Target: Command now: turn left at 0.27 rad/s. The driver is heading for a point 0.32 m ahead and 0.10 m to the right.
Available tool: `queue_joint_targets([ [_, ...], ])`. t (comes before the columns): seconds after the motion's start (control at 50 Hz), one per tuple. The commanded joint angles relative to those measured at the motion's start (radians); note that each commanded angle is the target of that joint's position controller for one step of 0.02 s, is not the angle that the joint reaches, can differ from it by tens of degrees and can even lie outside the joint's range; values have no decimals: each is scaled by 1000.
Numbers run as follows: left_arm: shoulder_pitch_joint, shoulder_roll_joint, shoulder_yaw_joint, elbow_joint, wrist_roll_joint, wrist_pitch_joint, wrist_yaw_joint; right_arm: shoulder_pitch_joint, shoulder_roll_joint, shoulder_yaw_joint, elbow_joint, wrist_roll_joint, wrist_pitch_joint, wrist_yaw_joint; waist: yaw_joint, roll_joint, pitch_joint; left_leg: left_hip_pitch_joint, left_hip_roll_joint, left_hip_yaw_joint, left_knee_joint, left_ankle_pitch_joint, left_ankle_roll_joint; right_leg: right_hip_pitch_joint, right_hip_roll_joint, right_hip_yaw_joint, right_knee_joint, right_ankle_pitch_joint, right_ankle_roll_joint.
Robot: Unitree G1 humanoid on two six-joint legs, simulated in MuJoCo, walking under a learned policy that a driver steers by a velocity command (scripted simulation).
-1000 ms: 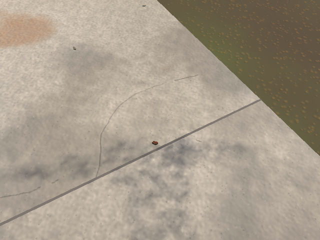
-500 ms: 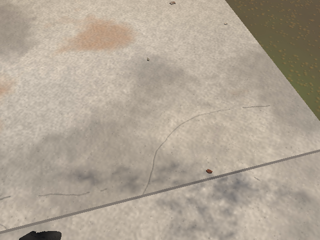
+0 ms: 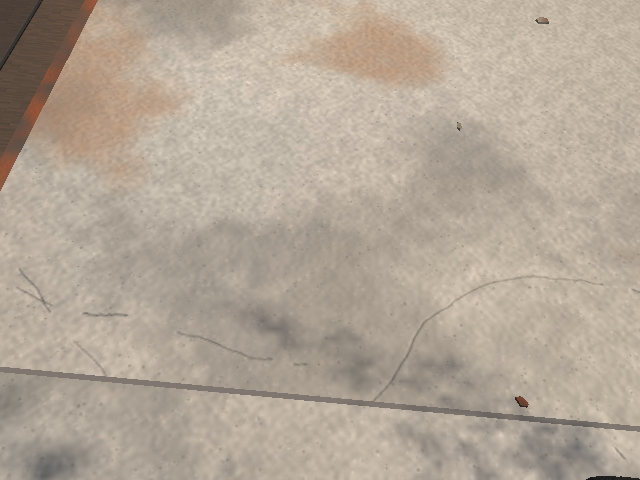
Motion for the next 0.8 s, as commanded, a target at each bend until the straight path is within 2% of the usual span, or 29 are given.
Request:
queue_joint_targets([
  [0.02,25,89,20,-47,2,0,8,-18,-138,-33,-50,-4,-19,-14,8,166,-190,185,237,-207,-167,540,190,-36,-12,49,34,98,14],
  [0.06,41,59,9,-39,0,4,9,-35,-121,-28,-44,-9,-22,-18,14,166,-193,186,219,-179,-172,514,188,8,-11,47,-95,134,24],
  [0.1,17,35,-5,-45,4,6,9,-35,-120,-29,-28,-7,-21,-19,-2,171,-183,182,214,-178,-171,452,188,60,-11,45,-232,144,23],
  [0.16,7,47,-6,-49,2,9,7,-25,-123,-28,1,-10,-16,-13,-22,183,-166,162,226,-215,-176,339,200,127,-2,36,-361,154,17],
  [0.2,25,42,-8,-41,3,6,3,-45,-101,-16,17,-4,-16,-7,-4,174,-149,135,212,-227,-164,248,179,192,7,25,-492,221,1],
  [0.22,47,27,-13,-32,10,1,0,-56,-82,-8,28,2,-17,-5,19,159,-141,106,190,-217,-153,185,149,262,14,14,-622,331,-14],
  [0.24,69,30,-17,-24,25,-3,-4,-19,-56,2,49,0,-21,-3,21,127,-160,74,153,-205,-155,19,100,347,-1,35,-685,428,-32],
  [0.26,81,75,-12,-29,28,-6,-1,4,-49,6,59,-14,-25,0,-2,62,-152,24,94,-169,-107,-162,50,382,-74,115,-685,457,-66],
  [0.28,72,149,10,-12,9,-4,1,38,-45,3,50,-18,-26,1,-51,-73,-124,-15,-5,-65,-66,-293,15,312,-96,141,-670,159,-132],
  [0.3,83,131,12,-18,1,-7,-2,-13,-66,1,47,-17,-29,-2,0,-121,-82,3,-40,-2,42,-306,-14,211,-118,220,-769,-140,-183],
  [0.32,92,120,7,-18,10,-15,-2,-42,-74,-8,38,-2,-35,-5,13,-168,-32,-36,-55,41,142,-263,-25,187,-175,319,-860,-252,-212],
  [0.34,91,124,8,-14,12,-22,2,-52,-65,-12,37,13,-41,-8,13,-201,18,-64,-45,47,184,-241,-19,173,-219,391,-898,-258,-240],
  [0.36,97,117,7,-13,3,-30,5,-48,-70,-15,34,17,-49,-6,14,-213,42,-89,-21,22,201,-237,-7,179,-247,420,-906,-217,-257],
  [0.4,114,112,7,-8,-14,-40,9,-35,-45,-14,38,25,-70,6,7,-174,29,-84,5,7,138,-280,28,227,-244,385,-882,-112,-253],
  [0.42,84,114,8,-16,-24,-39,8,-2,-29,-12,55,28,-79,13,-20,-153,20,12,-1,25,20,-237,44,195,-210,325,-864,-66,-233],
  [0.44,64,110,7,-23,-29,-37,6,41,-27,-17,83,25,-85,17,-43,-139,-3,143,-20,50,-79,-110,48,148,-170,263,-829,0,-211],
  [0.46,61,89,2,-28,-23,-40,5,92,-43,-27,111,19,-83,18,-57,-111,-45,263,-18,35,-86,-39,43,104,-136,211,-763,83,-187],
  [0.48,33,40,-14,-45,-12,-49,1,183,-75,-40,133,19,-82,14,-89,-25,-84,370,60,-76,-128,-67,62,32,-80,135,-610,152,-147],
  [0.5,9,-13,-29,-87,-6,-66,-1,268,-166,-64,145,14,-82,14,-102,239,-99,495,235,-403,-248,-200,155,-168,49,-13,-314,149,-75],
  [0.52,-33,45,-17,-112,-10,-80,5,296,-175,-64,142,11,-90,19,-125,280,-53,490,375,-627,-321,-88,268,-312,56,43,-104,-30,-59],
  [0.54,6,73,-2,-99,-22,-85,0,261,-128,-47,141,5,-99,12,-81,195,-18,496,397,-560,-287,109,279,-377,15,92,26,-34,-68],
  [0.56,37,62,-4,-75,-25,-85,-6,234,-105,-41,133,1,-106,6,-61,152,-34,500,357,-434,-260,304,246,-371,-1,114,62,21,-80],
  [0.58,46,52,-3,-64,-21,-82,-12,204,-105,-42,134,4,-104,2,-45,118,-39,499,329,-324,-253,449,205,-374,-15,115,38,79,-86],
  [0.62,30,19,-7,-58,-17,-71,-22,164,-87,-34,132,3,-91,-11,-35,122,-49,437,262,-164,-263,629,142,-290,-17,87,-59,183,-74],
  [0.66,11,-30,-24,-69,-6,-63,-32,145,-84,-29,140,4,-77,-24,-22,125,-60,359,212,-66,-276,697,132,-179,-6,30,-200,281,-43],
  [0.7,-36,-56,-37,-84,1,-62,-36,143,-109,-33,152,6,-67,-34,-34,145,-69,298,177,-4,-270,720,120,-55,14,-11,-368,382,-32],
  [0.76,-55,-14,-26,-96,-1,-63,-42,175,-138,-40,180,13,-58,-33,-39,167,-89,299,202,-16,-228,733,119,40,50,-24,-469,458,-52],
  [0.8,-7,17,-12,-83,8,-66,-41,138,-138,-40,185,26,-59,-32,8,154,-106,298,202,-23,-145,750,97,127,72,-26,-557,499,-94],
])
